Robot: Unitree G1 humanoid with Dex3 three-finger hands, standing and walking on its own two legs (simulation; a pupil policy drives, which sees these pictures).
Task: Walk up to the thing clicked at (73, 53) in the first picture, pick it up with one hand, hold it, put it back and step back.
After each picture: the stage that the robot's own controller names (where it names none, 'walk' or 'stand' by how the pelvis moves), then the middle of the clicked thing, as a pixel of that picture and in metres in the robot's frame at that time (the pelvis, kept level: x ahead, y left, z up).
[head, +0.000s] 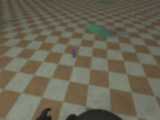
stand; (73, 52) +1.29 +0.35 -0.66
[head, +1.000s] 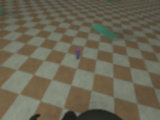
walk; (77, 54) +1.19 +0.20 -0.64
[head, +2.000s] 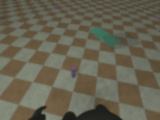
walk; (73, 72) +0.72 +0.21 -0.64
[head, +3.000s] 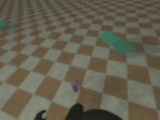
walk; (74, 87) +0.47 +0.25 -0.64
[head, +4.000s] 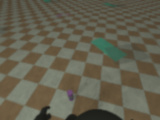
stand; (70, 95) +0.40 +0.23 -0.66
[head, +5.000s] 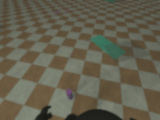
stand; (69, 94) +0.39 +0.24 -0.66
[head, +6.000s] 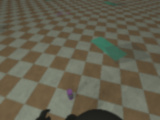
stand; (70, 94) +0.41 +0.23 -0.66
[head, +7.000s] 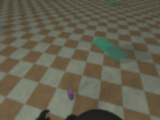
stand; (70, 95) +0.40 +0.23 -0.66
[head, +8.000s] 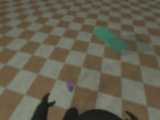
go down; (70, 86) +0.42 +0.22 -0.64
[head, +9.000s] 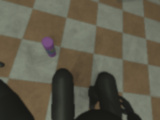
go down; (50, 49) +0.47 +0.31 -0.22
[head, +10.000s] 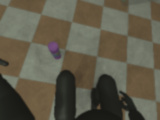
close in; (55, 52) +0.46 +0.30 -0.26
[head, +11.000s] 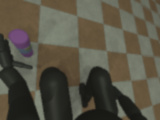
close in; (24, 46) +0.43 +0.35 -0.16
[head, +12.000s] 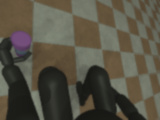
lift; (22, 47) +0.42 +0.34 -0.15
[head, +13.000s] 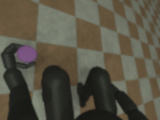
lift; (27, 56) +0.36 +0.32 -0.15
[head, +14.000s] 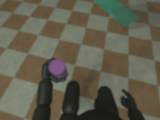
lift; (60, 71) +0.31 +0.20 +0.02
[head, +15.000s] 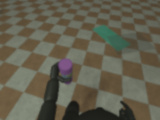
hold; (66, 73) +0.32 +0.17 +0.03
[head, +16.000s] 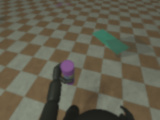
hold; (69, 74) +0.31 +0.15 +0.04
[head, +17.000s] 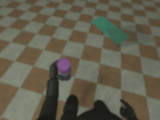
crouch; (65, 71) +0.34 +0.17 -0.01
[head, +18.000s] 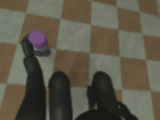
lower; (42, 46) +0.46 +0.28 -0.07
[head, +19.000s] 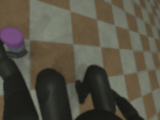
lower; (17, 46) +0.43 +0.34 -0.15
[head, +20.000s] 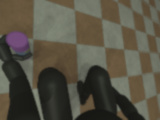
lower; (22, 49) +0.41 +0.33 -0.16
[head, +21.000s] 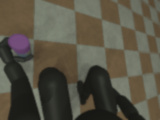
lower; (23, 50) +0.40 +0.33 -0.16
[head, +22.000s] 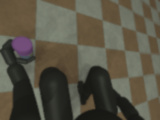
lower; (26, 52) +0.39 +0.32 -0.16
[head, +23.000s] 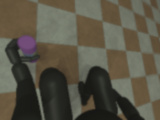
open; (30, 52) +0.41 +0.31 -0.17
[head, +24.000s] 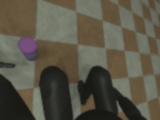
stand; (30, 52) +0.39 +0.31 -0.16
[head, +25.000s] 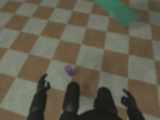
walk; (69, 71) +0.43 +0.22 -0.43
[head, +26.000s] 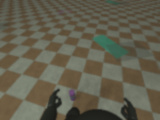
stand; (72, 95) +0.39 +0.19 -0.60
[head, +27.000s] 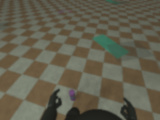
stand; (72, 95) +0.39 +0.19 -0.60
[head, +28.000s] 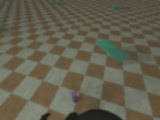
stand; (74, 97) +0.40 +0.18 -0.65
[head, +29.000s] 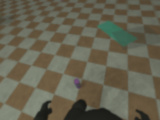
walk; (77, 84) +0.44 +0.21 -0.64
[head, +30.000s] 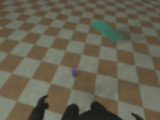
walk; (74, 72) +0.62 +0.18 -0.64
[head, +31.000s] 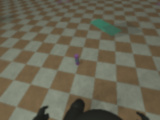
walk; (76, 59) +0.93 +0.29 -0.63
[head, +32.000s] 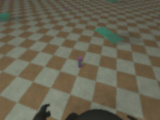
stand; (79, 62) +0.99 +0.19 -0.65
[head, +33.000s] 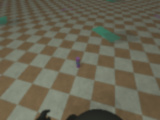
stand; (77, 62) +1.00 +0.23 -0.66
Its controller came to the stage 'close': yes
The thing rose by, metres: 0.68
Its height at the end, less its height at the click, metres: +0.00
